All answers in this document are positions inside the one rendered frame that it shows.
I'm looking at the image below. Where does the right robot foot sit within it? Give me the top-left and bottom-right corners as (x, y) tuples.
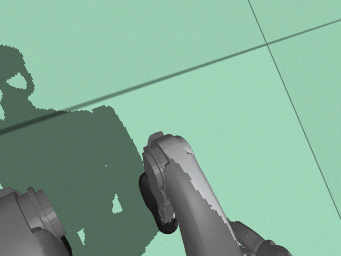
(139, 172), (178, 234)

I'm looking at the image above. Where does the right robot arm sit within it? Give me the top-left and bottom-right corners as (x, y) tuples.
(256, 240), (292, 256)

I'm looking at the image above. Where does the left robot foot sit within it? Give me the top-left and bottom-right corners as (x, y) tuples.
(61, 235), (72, 256)

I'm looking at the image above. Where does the right robot hand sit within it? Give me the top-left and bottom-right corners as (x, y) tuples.
(227, 218), (265, 256)

